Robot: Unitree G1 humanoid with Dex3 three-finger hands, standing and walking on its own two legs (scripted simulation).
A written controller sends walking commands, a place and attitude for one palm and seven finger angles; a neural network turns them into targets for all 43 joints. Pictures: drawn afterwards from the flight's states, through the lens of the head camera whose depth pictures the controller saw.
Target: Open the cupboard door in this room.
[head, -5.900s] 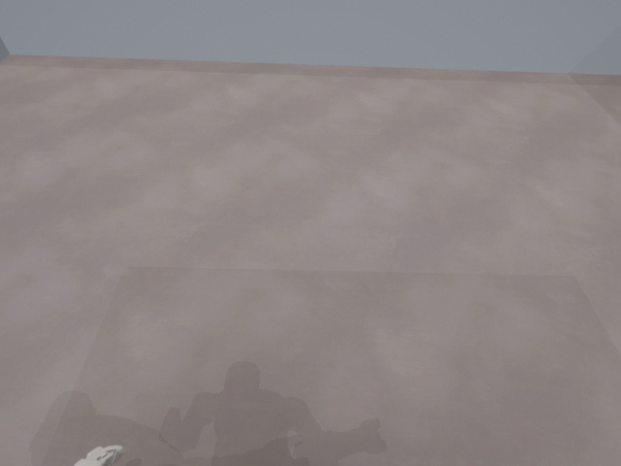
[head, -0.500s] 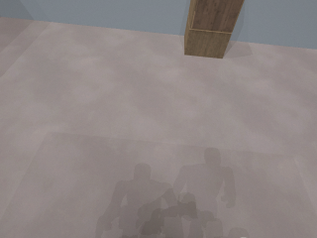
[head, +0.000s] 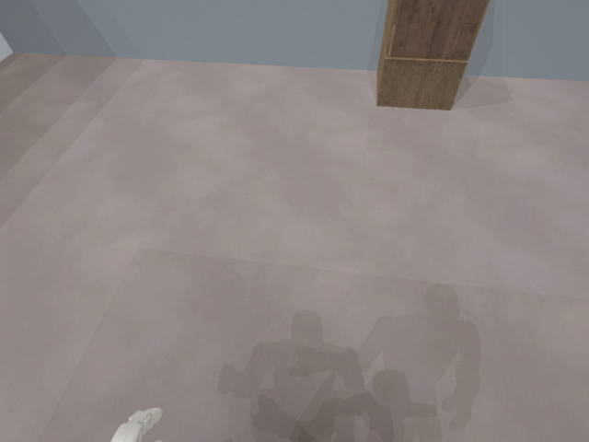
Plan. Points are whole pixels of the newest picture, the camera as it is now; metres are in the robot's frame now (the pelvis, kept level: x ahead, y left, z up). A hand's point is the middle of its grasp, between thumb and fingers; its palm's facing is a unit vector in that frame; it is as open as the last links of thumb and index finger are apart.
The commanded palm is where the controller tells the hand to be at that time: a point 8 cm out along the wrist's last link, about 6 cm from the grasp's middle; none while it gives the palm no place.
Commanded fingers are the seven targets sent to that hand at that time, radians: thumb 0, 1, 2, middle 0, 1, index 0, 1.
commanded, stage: turn or walk to find it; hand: left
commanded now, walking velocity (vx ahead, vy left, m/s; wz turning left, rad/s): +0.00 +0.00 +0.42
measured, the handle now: out of the picture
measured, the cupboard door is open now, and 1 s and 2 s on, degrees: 0 0 0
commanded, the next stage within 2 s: stand and wait in 0.22 s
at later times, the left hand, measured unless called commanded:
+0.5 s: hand out of the picture -0.07 +0.20 -0.18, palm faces +0.25 -0.94 -0.23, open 7.4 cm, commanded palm none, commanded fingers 0.00 0.90 0.90 -0.20 -0.30 -0.20 -0.30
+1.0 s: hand out of the picture -0.08 +0.18 -0.17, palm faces +0.18 -0.96 -0.19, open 7.3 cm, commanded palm none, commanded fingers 0.00 0.90 0.90 -0.20 -0.30 -0.20 -0.30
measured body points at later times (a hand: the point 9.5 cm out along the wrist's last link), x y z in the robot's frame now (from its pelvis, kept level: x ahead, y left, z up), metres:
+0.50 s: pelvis -0.03 +0.01 +0.00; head -0.02 +0.02 +0.44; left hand -0.08 +0.25 -0.16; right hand +0.10 -0.23 -0.14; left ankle -0.07 +0.12 -0.74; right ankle -0.01 -0.11 -0.73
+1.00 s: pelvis -0.05 +0.01 +0.01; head -0.06 +0.00 +0.46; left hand -0.09 +0.23 -0.15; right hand +0.00 -0.21 -0.15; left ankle -0.07 +0.12 -0.73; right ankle -0.03 -0.11 -0.73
